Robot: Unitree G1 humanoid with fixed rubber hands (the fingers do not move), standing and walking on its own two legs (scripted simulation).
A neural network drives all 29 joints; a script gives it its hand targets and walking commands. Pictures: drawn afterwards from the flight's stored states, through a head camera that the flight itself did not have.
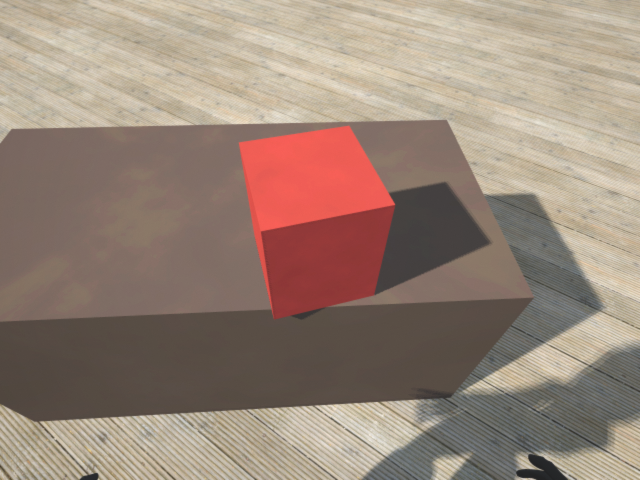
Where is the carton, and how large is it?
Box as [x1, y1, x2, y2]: [239, 126, 394, 319]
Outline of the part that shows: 349,126 239,142 254,234 274,319 372,295 374,292 394,208 394,203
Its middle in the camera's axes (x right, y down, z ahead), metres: -0.01 -0.02 +0.71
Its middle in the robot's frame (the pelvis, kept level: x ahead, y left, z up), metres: +0.54 +0.01 -0.05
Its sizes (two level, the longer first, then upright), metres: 0.210 0.200 0.250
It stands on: a pedestal, 0.60 m high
